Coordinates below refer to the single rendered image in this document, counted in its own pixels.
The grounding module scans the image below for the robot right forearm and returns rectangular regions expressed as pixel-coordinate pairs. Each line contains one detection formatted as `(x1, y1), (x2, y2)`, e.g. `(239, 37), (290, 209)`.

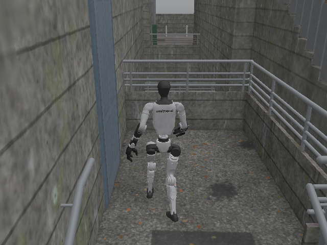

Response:
(180, 122), (188, 133)

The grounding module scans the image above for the robot left upper arm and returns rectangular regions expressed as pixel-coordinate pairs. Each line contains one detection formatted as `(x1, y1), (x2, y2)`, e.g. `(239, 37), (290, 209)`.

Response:
(138, 103), (154, 131)

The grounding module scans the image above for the robot right upper arm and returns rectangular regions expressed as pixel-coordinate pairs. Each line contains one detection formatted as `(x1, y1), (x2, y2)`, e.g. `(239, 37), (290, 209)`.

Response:
(174, 102), (188, 129)

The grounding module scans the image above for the robot left forearm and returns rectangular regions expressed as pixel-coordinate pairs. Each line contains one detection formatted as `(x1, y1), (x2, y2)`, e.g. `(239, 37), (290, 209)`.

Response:
(129, 123), (142, 148)

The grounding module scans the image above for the left robot foot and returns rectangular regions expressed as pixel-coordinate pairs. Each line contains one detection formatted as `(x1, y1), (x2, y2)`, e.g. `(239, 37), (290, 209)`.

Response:
(147, 187), (154, 199)

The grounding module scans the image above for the right robot hand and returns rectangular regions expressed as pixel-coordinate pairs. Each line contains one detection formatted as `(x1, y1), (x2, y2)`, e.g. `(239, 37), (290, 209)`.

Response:
(173, 127), (185, 137)

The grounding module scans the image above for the left robot hand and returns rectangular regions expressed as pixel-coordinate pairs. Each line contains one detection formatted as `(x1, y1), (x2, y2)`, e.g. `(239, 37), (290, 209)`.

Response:
(126, 146), (137, 162)

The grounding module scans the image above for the humanoid robot head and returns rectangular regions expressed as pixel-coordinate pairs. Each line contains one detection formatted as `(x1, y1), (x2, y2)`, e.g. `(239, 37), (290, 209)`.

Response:
(156, 80), (173, 105)

